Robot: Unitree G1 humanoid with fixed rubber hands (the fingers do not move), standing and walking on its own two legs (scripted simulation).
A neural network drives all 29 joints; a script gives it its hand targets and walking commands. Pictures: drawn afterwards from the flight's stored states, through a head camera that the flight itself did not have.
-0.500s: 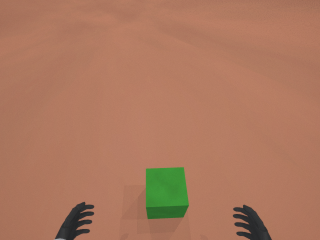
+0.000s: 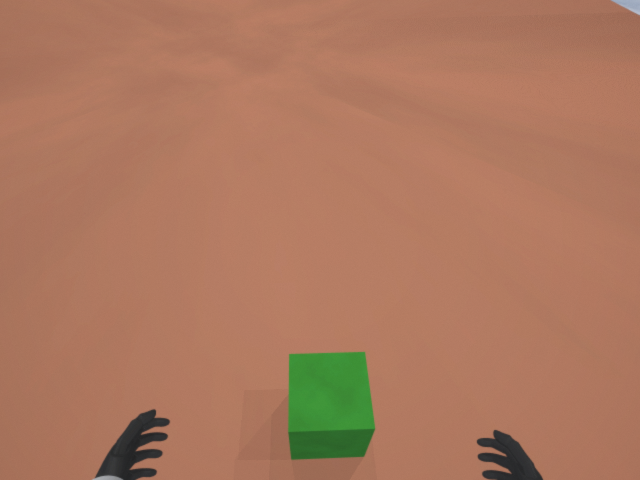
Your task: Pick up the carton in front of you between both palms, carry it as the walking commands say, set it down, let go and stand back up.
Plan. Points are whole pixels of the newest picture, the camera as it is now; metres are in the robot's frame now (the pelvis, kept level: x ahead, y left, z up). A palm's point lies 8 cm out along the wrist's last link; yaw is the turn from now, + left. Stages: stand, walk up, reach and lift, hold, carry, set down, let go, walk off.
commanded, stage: stand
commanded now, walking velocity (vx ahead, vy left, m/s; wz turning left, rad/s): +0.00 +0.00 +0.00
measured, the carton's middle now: (327, 406) +0.46 -0.02 -0.65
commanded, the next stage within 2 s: none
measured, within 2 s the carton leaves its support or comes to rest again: neither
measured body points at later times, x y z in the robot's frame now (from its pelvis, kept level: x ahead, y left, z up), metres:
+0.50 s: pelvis +0.02 +0.00 +0.00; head +0.03 +0.01 +0.45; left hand +0.17 +0.29 -0.10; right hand +0.16 -0.29 -0.09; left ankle -0.02 +0.11 -0.74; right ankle -0.02 -0.11 -0.74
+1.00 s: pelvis +0.00 +0.01 +0.01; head -0.01 +0.01 +0.46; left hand +0.12 +0.31 -0.10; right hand +0.12 -0.30 -0.09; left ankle -0.02 +0.11 -0.74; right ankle -0.02 -0.11 -0.74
